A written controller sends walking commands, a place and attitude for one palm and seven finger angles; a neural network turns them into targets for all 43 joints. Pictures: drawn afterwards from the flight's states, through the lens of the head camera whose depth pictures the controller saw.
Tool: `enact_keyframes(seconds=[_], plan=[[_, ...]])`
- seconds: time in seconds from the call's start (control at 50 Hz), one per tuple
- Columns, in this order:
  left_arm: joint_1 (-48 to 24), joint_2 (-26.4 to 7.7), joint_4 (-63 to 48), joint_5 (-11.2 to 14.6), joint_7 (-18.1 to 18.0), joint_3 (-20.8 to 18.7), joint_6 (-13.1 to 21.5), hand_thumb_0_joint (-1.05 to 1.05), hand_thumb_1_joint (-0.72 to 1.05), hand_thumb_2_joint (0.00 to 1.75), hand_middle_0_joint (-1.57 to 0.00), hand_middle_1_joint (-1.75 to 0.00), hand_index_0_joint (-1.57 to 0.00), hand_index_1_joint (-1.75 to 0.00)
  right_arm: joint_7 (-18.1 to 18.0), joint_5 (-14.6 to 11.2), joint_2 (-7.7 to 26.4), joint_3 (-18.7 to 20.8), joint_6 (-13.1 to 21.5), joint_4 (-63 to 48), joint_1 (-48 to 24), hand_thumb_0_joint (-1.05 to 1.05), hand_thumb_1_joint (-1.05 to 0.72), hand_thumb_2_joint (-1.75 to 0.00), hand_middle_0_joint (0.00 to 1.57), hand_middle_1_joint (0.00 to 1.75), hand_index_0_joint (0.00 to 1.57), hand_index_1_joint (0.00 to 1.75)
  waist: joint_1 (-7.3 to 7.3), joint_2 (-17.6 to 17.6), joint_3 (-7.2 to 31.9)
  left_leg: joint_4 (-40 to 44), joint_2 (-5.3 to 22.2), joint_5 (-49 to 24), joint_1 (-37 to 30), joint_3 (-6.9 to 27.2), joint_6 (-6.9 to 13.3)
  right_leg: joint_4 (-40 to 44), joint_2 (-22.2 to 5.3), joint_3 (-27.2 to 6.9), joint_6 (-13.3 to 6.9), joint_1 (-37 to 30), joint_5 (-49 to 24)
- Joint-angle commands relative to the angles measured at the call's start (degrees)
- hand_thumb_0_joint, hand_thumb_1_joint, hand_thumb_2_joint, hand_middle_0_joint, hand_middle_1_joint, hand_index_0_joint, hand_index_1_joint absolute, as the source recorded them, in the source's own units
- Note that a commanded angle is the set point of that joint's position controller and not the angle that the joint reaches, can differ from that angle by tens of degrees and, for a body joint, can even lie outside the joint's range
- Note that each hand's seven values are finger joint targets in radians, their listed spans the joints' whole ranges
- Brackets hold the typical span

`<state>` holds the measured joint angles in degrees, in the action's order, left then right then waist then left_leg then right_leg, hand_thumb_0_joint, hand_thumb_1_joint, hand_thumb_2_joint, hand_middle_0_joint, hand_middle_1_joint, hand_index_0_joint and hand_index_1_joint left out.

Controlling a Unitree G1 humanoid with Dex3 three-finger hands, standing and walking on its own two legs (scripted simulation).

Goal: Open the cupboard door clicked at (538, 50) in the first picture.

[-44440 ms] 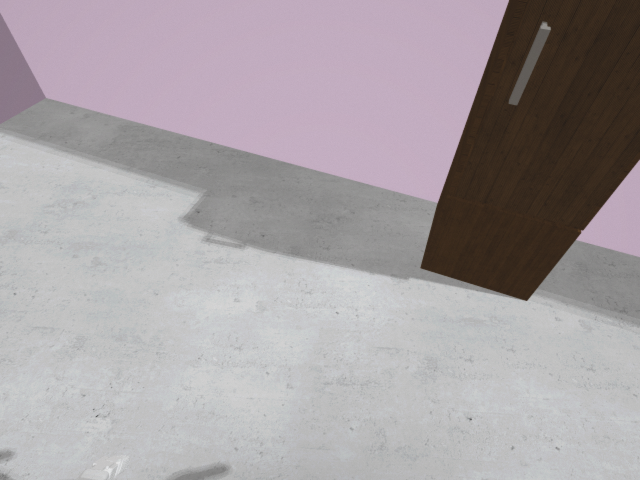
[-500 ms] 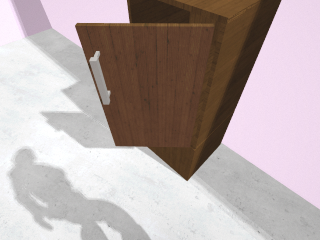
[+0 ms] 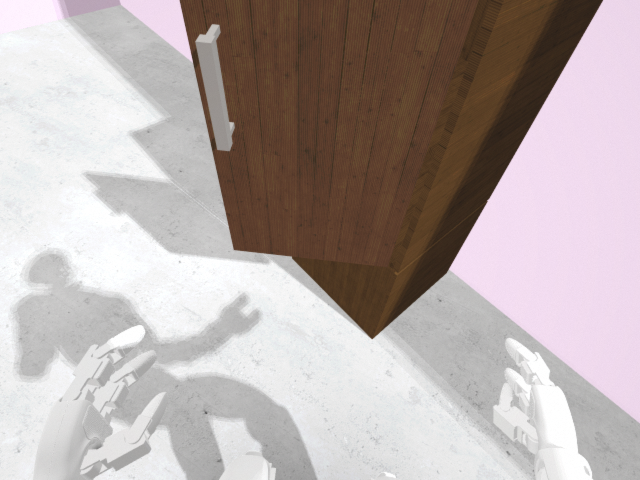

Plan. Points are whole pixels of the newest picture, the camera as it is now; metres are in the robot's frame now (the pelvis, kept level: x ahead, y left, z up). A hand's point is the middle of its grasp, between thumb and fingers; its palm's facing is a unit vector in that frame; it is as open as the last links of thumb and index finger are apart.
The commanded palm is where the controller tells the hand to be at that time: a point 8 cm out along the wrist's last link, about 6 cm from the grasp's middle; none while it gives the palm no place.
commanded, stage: raise the hand with hooked fingers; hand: left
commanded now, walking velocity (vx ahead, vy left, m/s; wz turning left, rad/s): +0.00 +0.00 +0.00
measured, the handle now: (219, 91) +0.59 +0.22 +0.15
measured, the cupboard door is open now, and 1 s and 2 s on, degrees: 43 43 43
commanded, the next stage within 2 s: move the hooked fingers beside the handle in 1.60 s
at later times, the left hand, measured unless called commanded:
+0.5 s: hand (101, 323) +0.24 +0.26 +0.09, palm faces +0.07 -0.99 -0.07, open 12.1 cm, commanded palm +0.22 +0.31 +0.10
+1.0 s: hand (68, 239) +0.30 +0.30 +0.15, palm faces +0.08 -0.99 -0.07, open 13.9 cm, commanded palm +0.27 +0.34 +0.16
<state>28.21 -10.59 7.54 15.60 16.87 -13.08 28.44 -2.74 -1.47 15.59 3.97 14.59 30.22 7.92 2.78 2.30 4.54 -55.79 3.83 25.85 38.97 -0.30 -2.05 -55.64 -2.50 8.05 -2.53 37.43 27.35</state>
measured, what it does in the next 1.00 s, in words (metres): stands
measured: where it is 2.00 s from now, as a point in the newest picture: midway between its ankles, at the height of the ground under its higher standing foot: outside the picture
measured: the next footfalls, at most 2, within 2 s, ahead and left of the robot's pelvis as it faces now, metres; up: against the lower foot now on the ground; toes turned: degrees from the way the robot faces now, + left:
none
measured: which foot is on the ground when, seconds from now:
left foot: down 0.00-1.00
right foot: down 0.00-1.00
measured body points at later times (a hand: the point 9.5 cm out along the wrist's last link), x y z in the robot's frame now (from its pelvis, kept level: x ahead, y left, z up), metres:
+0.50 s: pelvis +0.00 +0.04 +0.02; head +0.04 +0.04 +0.47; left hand +0.23 +0.32 +0.09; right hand +0.13 -0.22 -0.07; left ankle +0.02 +0.14 -0.68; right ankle +0.01 -0.09 -0.68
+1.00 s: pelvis +0.02 +0.03 +0.04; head +0.03 +0.03 +0.49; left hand +0.29 +0.35 +0.16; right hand +0.19 -0.20 -0.03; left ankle +0.02 +0.14 -0.68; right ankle +0.01 -0.09 -0.68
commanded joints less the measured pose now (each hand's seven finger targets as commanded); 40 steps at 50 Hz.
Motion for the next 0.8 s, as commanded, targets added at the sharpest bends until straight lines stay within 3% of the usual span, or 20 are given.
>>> enact_keyframes(seconds=[0.0, 0.04, 0.06, 0.1, 0.14, 0.16, 0.2, 0.24, 0.28, 0.32, 0.34, 0.4, 0.44, 0.5, 0.54, 0.56, 0.64, 0.68, 0.74, 0.78], plan=[[-19.03, -8.16, -24.24, 0.90, 0.15, 0.61, 10.27, 0.00, 0.29, 0.64, -0.24, -0.69, -0.24, -0.69, -1.32, 0.25, 4.68, -0.17, 3.29, -4.00, 2.97, 0.00, -0.90, -0.90, 0.20, 0.30, 0.20, 0.30, -6.77, -7.73, 9.84, 2.85, -3.28, -10.29, -5.08, 0.38, 3.78, 10.08, 1.81, -9.04, 1.58, -1.15, -9.81], [-21.50, -8.55, -20.01, 1.59, 3.66, 2.85, 7.87, 0.00, 0.25, 0.62, -0.25, -0.72, -0.25, -0.72, -1.80, -0.27, 6.02, -1.15, 3.81, -3.37, 2.92, 0.00, -0.90, -0.90, 0.20, 0.30, 0.20, 0.30, -7.83, -8.04, 7.69, 3.06, -3.02, -8.50, -4.35, 1.41, 3.96, 10.25, 2.38, -8.46, 1.39, -0.18, -8.01], [-21.29, -10.45, -16.96, 1.45, 5.05, 1.53, 5.57, 0.00, 0.22, 0.61, -0.25, -0.74, -0.25, -0.74, -2.11, -0.67, 6.31, -1.10, 3.81, -3.16, 3.20, 0.00, -0.90, -0.90, 0.20, 0.30, 0.20, 0.30, -7.79, -5.74, 7.37, 3.74, -2.96, -7.34, -3.65, 1.52, 3.90, 11.40, 2.27, -8.60, 1.69, -0.85, -6.73], [-18.94, -12.58, -12.31, 1.81, 6.99, -0.78, -0.58, 0.00, 0.18, 0.59, -0.25, -0.76, -0.25, -0.76, -2.71, -1.31, 6.94, -1.37, 3.62, -3.76, 2.45, 0.00, -0.90, -0.90, 0.20, 0.30, 0.20, 0.30, -6.14, -4.35, 7.97, 5.91, -3.37, -6.26, -2.91, 1.53, 3.83, 13.80, 1.77, -9.18, 2.06, -3.59, -4.41], [-14.46, -15.35, -6.96, 3.01, 7.72, -5.87, -7.88, 0.00, 0.13, 0.57, -0.25, -0.80, -0.25, -0.80, -3.12, -1.68, 6.83, -1.59, 2.94, -4.84, 1.21, 0.00, -0.90, -0.90, 0.20, 0.30, 0.20, 0.30, -2.58, -3.55, 9.75, 8.47, -3.76, -7.86, -3.79, 1.49, 3.64, 14.88, 1.65, -8.63, 1.96, -7.92, -5.35], [-13.14, -15.45, -9.21, 3.86, 7.33, -7.43, -10.23, 0.00, 0.11, 0.56, -0.26, -0.81, -0.26, -0.81, -3.05, -1.74, 6.30, -1.79, 2.61, -5.80, 0.95, 0.00, -0.90, -0.90, 0.20, 0.30, 0.20, 0.30, -1.37, -3.72, 12.76, 9.70, -3.94, -9.95, -5.45, 1.26, 3.54, 14.76, 1.24, -7.74, 2.21, -10.77, -7.92], [-10.87, -15.17, -12.20, 5.52, 4.75, -10.45, -13.47, 0.00, 0.06, 0.54, -0.26, -0.84, -0.26, -0.84, -2.86, -1.45, 5.02, -2.03, 2.15, -6.87, -0.39, 0.00, -0.90, -0.90, 0.20, 0.30, 0.20, 0.30, 0.67, -3.46, 14.43, 11.80, -3.95, -13.33, -7.55, 1.03, 3.17, 14.48, 1.25, -5.90, 2.44, -14.03, -12.28], [-9.81, -15.65, -14.77, 6.50, 1.28, -13.46, -13.51, 0.00, 0.01, 0.52, -0.26, -0.87, -0.26, -0.87, -2.39, -0.95, 4.06, -2.23, 2.08, -7.14, -0.81, 0.00, -0.90, -0.90, 0.20, 0.30, 0.20, 0.30, 2.10, -2.06, 14.36, 13.47, -3.83, -15.77, -8.73, 1.57, 2.86, 13.67, 2.17, -4.00, 2.07, -15.65, -14.91], [-10.58, -14.14, -17.75, 5.66, -1.78, -12.69, -11.20, 0.00, -0.03, 0.50, -0.27, -0.90, -0.27, -0.90, -1.80, -0.76, 3.92, -2.00, 2.39, -6.61, 0.50, 0.00, -0.90, -0.90, 0.20, 0.30, 0.20, 0.30, 1.09, -2.30, 12.03, 14.64, -3.53, -15.99, -9.70, 1.22, 2.59, 13.71, 2.58, -2.99, 2.10, -13.55, -15.16], [-13.35, -12.97, -19.17, 3.70, -3.60, -9.85, -8.57, 0.00, -0.08, 0.48, -0.27, -0.93, -0.27, -0.93, -1.28, -0.39, 4.49, -2.08, 2.94, -5.90, 1.83, 0.00, -0.90, -0.90, 0.20, 0.30, 0.20, 0.30, -0.77, -4.81, 9.39, 15.19, -3.25, -14.16, -10.53, 1.15, 2.56, 13.78, 2.84, -2.60, 2.01, -10.06, -12.69], [-15.41, -12.77, -18.73, 2.91, -3.55, -8.20, -7.85, 0.00, -0.10, 0.47, -0.27, -0.94, -0.27, -0.94, -1.17, -0.23, 5.12, -2.27, 3.12, -5.80, 2.13, 0.00, -0.90, -0.90, 0.20, 0.30, 0.20, 0.30, -1.60, -4.28, 7.14, 15.42, -3.08, -13.24, -10.18, 1.47, 2.68, 13.91, 3.06, -2.58, 1.82, -9.29, -11.62], [-19.04, -12.41, -16.21, 1.64, -1.30, -5.37, -6.57, 0.00, -0.17, 0.44, -0.28, -0.99, -0.28, -0.99, -1.41, -0.63, 6.55, -2.07, 4.02, -4.46, 4.10, 0.00, -0.90, -0.90, 0.20, 0.30, 0.20, 0.30, -3.82, -5.24, 6.42, 15.90, -2.96, -9.48, -11.24, 1.57, 2.79, 15.20, 2.85, -2.95, 1.88, -7.06, -8.19], [-22.62, -13.84, -15.21, 1.80, 0.97, -4.91, -7.55, 0.00, -0.22, 0.42, -0.28, -1.02, -0.28, -1.02, -2.00, -0.98, 7.34, -2.23, 4.30, -4.25, 4.27, 0.00, -0.90, -0.90, 0.20, 0.30, 0.20, 0.30, -4.07, -6.10, 6.44, 16.45, -3.10, -8.22, -11.72, 1.75, 2.91, 16.09, 2.80, -3.58, 1.67, -8.12, -7.38], [-26.42, -18.53, -16.28, 2.70, 2.68, -8.91, -8.96, 0.00, -0.29, 0.39, -0.29, -1.07, -0.29, -1.07, -3.02, -1.36, 7.61, -2.22, 4.66, -4.01, 4.14, 0.00, -0.90, -0.90, 0.20, 0.30, 0.20, 0.30, -3.02, -6.45, 10.57, 17.94, -3.08, -10.03, -15.06, 2.31, 3.03, 17.18, 2.52, -3.59, 1.61, -11.60, -9.15], [-27.63, -21.43, -16.32, 3.44, 2.55, -12.08, -9.89, 0.00, -0.34, 0.37, -0.29, -1.10, -0.29, -1.10, -3.34, -1.28, 7.59, -2.62, 4.63, -3.86, 4.08, 0.00, -0.90, -0.90, 0.20, 0.30, 0.20, 0.30, -1.79, -7.59, 11.14, 18.81, -3.07, -13.15, -16.89, 2.86, 2.82, 17.29, 2.88, -3.18, 1.19, -13.79, -11.87], [-27.65, -20.96, -16.75, 3.70, 2.37, -12.34, -10.16, 0.00, -0.36, 0.36, -0.29, -1.11, -0.29, -1.11, -3.35, -1.36, 7.09, -2.80, 4.67, -4.09, 3.57, 0.00, -0.90, -0.90, 0.20, 0.30, 0.20, 0.30, -1.48, -9.82, 11.16, 19.33, -3.12, -14.63, -18.06, 2.59, 2.60, 17.41, 2.79, -3.00, 1.14, -14.40, -13.32], [-27.25, -20.90, -14.18, 4.61, 1.45, -14.07, -11.91, 0.00, -0.45, 0.32, -0.30, -1.17, -0.30, -1.17, -2.81, -1.00, 6.85, -3.30, 4.45, -3.82, 3.86, 0.00, -0.90, -0.90, 0.20, 0.30, 0.20, 0.30, -0.50, -9.72, 10.04, 20.24, -2.96, -22.40, -20.14, 2.57, 2.03, 18.02, 3.16, -2.34, 0.93, -17.24, -20.35], [-28.52, -19.31, -10.80, 4.49, 2.32, -12.64, -14.08, 0.00, -0.50, 0.30, -0.30, -1.20, -0.30, -1.20, -2.64, -1.42, 6.89, -3.33, 3.91, -3.66, 3.42, 0.00, -0.90, -0.90, 0.20, 0.30, 0.20, 0.30, -1.24, -9.57, 7.26, 20.83, -2.92, -21.88, -20.25, 1.93, 1.93, 18.95, 3.11, -2.36, 1.18, -16.12, -20.89], [-31.75, -18.58, -5.02, 4.22, 4.70, -10.66, -18.34, 0.00, -0.50, 0.30, -0.30, -1.20, -0.30, -1.20, -3.03, -1.82, 7.57, -3.58, 2.94, -3.74, 3.49, 0.00, -0.90, -0.90, 0.20, 0.30, 0.20, 0.30, -2.16, -5.86, 3.44, 21.89, -2.94, -18.77, -19.09, 1.80, 2.39, 20.74, 3.25, -2.40, 1.28, -15.91, -19.91], [-36.19, -20.41, -5.48, 3.81, 5.89, -10.92, -20.04, 0.00, -0.50, 0.30, -0.30, -1.20, -0.30, -1.20, -3.41, -2.05, 7.74, -3.69, 2.58, -4.15, 3.14, 0.00, -0.90, -0.90, 0.20, 0.30, 0.20, 0.30, -2.21, -6.59, 4.63, 22.57, -3.10, -17.38, -19.95, 1.80, 2.50, 21.50, 3.05, -2.67, 1.38, -16.50, -18.83]])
